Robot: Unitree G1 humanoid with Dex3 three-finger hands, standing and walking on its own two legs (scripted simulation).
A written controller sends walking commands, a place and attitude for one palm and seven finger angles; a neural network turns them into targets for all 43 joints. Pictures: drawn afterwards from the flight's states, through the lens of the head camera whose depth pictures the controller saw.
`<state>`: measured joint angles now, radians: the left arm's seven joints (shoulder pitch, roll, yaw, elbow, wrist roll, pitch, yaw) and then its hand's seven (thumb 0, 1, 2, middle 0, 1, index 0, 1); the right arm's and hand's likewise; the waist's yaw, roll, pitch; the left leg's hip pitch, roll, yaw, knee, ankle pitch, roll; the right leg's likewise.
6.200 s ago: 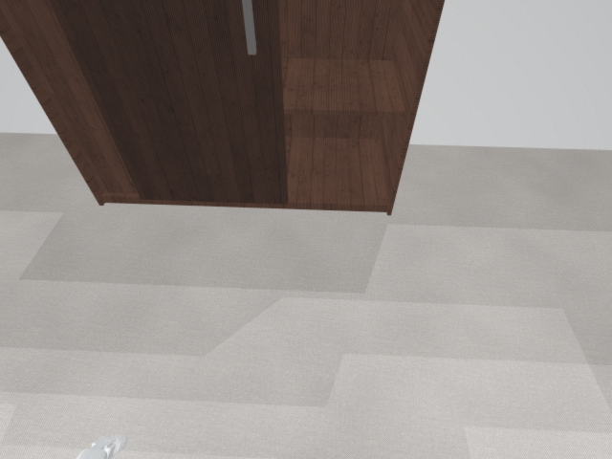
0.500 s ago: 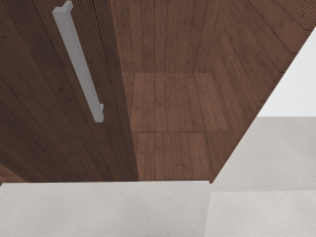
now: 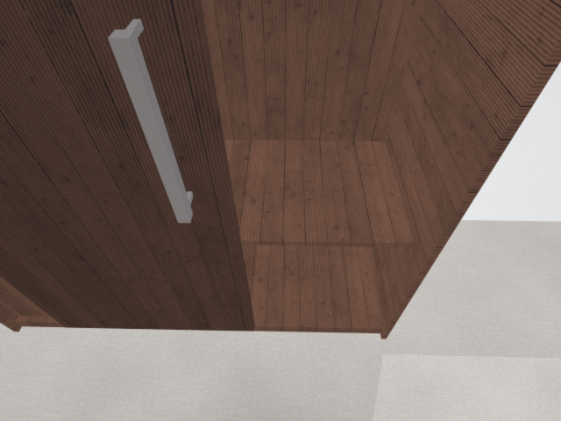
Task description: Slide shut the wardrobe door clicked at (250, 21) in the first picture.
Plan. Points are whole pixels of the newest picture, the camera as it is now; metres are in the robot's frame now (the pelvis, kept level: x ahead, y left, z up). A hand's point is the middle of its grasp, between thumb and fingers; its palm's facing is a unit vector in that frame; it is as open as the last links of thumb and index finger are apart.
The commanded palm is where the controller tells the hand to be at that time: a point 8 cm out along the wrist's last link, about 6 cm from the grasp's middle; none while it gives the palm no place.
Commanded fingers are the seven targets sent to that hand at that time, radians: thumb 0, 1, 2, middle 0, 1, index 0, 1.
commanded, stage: look again from close up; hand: left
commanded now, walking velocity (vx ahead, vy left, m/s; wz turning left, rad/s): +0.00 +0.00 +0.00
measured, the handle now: (165, 139) +0.48 +0.22 +0.15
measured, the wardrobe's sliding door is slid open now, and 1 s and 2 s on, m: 0.46 0.46 0.46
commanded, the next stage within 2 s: raise the hand with hooked fingers in 1.00 s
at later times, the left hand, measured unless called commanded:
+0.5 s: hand out of the picture -0.02 +0.22 -0.18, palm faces +0.02 -0.98 -0.19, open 7.4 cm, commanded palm none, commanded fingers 0.00 0.90 0.90 -0.20 -0.30 -0.20 -0.30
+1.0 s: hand out of the picture +0.01 +0.21 -0.18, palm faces +0.02 -0.98 -0.18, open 7.4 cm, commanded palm none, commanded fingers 0.00 0.90 0.90 -0.20 -0.30 -0.20 -0.30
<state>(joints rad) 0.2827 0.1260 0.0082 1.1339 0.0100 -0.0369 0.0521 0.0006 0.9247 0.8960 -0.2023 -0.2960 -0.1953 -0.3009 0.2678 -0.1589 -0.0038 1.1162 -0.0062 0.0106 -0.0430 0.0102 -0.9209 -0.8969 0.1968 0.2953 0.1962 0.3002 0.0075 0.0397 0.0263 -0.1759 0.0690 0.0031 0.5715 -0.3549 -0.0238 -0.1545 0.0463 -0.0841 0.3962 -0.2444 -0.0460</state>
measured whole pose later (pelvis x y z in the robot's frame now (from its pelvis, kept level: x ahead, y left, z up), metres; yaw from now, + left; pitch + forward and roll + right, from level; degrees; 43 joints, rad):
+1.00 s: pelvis +0.01 +0.05 +0.00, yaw -1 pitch +0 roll +0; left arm 0.29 0.13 0.00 1.13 0.01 -0.01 0.04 0.00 0.92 0.90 -0.20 -0.30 -0.19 -0.30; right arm 0.29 -0.14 0.02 1.14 -0.01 -0.04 -0.04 0.00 -0.91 -0.90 0.20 0.30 0.20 0.30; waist 0.00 0.01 0.02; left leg -0.11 -0.04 0.08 0.43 -0.32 0.05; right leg -0.17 -0.04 -0.03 0.48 -0.30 0.02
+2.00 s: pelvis -0.03 +0.00 -0.04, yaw +1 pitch +9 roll +0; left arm 0.28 0.32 0.39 0.06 -0.38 -0.22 -0.35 0.00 0.05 0.53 -0.27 -0.84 -0.26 -0.85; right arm 0.26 -0.25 0.00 0.68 0.04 -0.31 -0.07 0.01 -0.90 -0.90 0.20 0.30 0.20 0.30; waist -0.02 0.03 -0.07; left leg -0.58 0.03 0.00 0.85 -0.43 -0.02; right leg -0.59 0.01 -0.10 0.84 -0.41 -0.05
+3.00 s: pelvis -0.03 +0.01 -0.01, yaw +2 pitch +1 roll -1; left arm 0.01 0.41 0.43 0.17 -0.35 -0.01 -0.41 -0.01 -0.50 0.30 -0.30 -1.20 -0.30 -1.20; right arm 0.24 -0.28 0.04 0.67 0.05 -0.29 -0.10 0.01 -0.90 -0.90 0.20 0.30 0.20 0.30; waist 0.03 0.03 -0.02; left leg -0.27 0.02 0.00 0.55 -0.30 0.00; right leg -0.26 0.01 -0.10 0.50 -0.26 -0.03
